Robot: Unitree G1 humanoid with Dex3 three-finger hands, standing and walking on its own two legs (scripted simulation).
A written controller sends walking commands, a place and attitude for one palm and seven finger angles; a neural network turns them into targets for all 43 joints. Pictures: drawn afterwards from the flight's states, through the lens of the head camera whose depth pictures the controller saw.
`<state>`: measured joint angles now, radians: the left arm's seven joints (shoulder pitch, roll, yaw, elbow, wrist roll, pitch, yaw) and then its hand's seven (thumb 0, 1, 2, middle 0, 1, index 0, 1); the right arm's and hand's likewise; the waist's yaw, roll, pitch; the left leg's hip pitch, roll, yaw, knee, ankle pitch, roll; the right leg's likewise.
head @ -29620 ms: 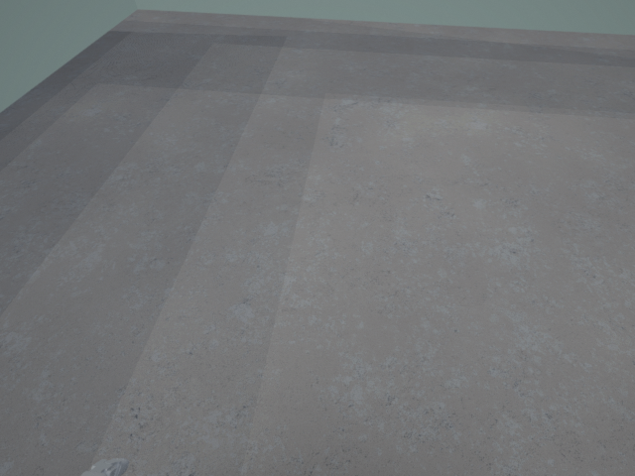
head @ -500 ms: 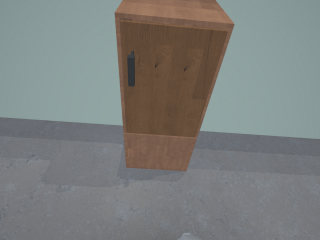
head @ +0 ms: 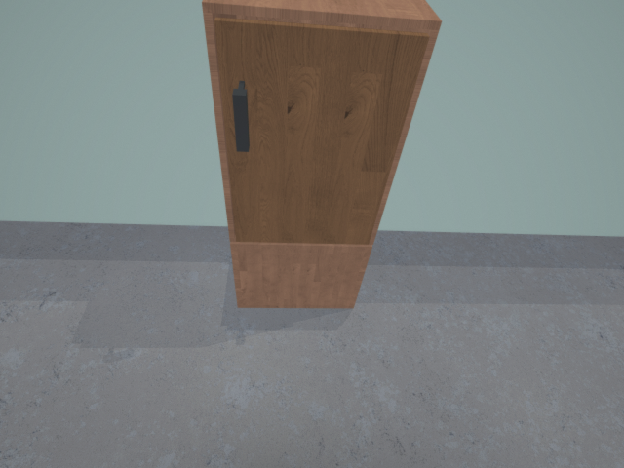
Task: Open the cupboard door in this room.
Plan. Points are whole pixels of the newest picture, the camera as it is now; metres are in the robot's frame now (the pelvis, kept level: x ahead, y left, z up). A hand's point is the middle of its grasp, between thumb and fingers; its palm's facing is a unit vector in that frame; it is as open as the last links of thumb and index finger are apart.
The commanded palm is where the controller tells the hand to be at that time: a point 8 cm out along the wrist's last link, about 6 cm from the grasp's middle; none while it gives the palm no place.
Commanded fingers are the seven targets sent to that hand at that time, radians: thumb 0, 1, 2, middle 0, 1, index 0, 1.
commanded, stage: shuffle to correct the standing spot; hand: left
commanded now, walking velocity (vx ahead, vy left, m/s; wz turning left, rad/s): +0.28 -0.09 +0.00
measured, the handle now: (242, 116) +0.75 +0.17 +0.06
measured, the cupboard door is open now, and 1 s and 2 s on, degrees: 0 0 0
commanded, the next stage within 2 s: come to a stop and stand still in 0.70 s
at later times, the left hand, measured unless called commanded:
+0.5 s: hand (247, 432) +0.21 +0.09 -0.15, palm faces +0.03 -0.99 -0.16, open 7.3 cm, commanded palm none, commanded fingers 0.00 0.90 0.90 -0.20 -0.30 -0.20 -0.30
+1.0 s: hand (263, 398) +0.27 +0.08 -0.17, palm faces +0.07 -0.97 -0.21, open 7.2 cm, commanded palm none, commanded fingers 0.00 0.90 0.90 -0.20 -0.30 -0.20 -0.30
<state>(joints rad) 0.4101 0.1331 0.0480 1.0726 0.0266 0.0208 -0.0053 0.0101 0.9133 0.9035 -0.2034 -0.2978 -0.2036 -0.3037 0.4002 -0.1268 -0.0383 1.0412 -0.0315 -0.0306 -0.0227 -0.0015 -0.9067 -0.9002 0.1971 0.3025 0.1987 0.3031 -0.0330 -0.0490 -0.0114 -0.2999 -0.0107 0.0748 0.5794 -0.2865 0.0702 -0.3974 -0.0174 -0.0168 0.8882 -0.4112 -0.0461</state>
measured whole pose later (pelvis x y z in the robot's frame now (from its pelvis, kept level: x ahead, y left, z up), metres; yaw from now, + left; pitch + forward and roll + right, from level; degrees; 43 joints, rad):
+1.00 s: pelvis +0.25 -0.11 +0.00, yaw +2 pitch +0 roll +2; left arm 0.27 0.17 0.02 1.05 0.02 -0.03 0.01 0.02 0.94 0.90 -0.20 -0.30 -0.20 -0.30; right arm 0.25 -0.16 -0.02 1.05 -0.02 -0.02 -0.03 0.00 -0.93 -0.90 0.20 0.30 0.20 0.30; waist 0.01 -0.03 0.05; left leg -0.22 0.04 0.12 0.53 -0.30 -0.02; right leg -0.33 -0.08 -0.07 0.62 -0.25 0.00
